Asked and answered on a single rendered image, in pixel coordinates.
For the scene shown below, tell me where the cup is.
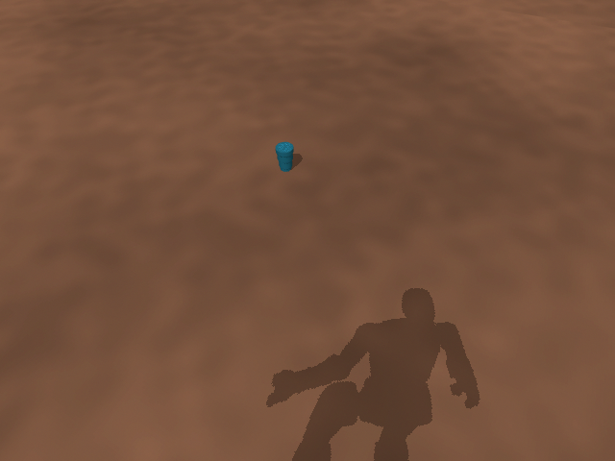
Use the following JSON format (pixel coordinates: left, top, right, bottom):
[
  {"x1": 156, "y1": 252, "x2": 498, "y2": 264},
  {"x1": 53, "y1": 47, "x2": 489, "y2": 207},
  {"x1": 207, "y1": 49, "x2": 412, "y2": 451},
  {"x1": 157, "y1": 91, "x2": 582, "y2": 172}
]
[{"x1": 276, "y1": 142, "x2": 294, "y2": 172}]

